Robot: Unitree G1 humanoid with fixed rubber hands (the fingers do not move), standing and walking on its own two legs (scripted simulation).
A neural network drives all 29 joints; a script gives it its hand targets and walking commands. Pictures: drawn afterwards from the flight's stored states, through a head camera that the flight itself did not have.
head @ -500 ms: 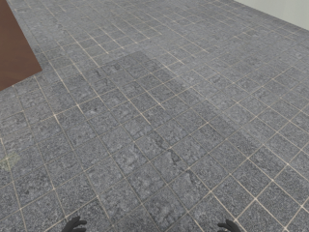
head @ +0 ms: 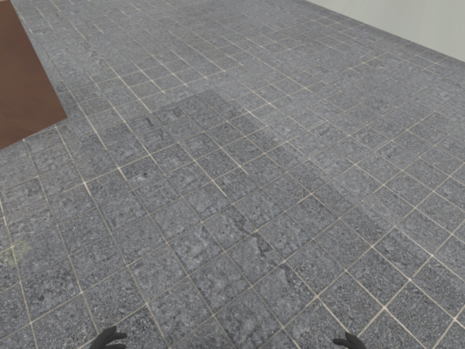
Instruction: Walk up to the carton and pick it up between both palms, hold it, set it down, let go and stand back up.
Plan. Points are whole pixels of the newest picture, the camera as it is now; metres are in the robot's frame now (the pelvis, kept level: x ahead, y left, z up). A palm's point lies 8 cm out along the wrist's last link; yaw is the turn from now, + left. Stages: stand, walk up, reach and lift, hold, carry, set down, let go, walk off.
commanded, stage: stand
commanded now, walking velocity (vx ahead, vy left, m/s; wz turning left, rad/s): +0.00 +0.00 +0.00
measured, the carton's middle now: out of the picture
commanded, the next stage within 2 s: walk up in 1.72 s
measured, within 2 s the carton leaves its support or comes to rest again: neither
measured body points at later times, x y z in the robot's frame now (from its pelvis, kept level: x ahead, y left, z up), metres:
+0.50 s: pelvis -0.01 +0.00 +0.00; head +0.00 +0.00 +0.45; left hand +0.09 +0.24 -0.12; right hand +0.09 -0.24 -0.12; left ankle +0.01 +0.12 -0.72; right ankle +0.01 -0.12 -0.72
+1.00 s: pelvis -0.01 +0.00 +0.01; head +0.00 +0.00 +0.46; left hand +0.08 +0.24 -0.12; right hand +0.07 -0.24 -0.12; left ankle +0.01 +0.12 -0.72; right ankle +0.01 -0.12 -0.72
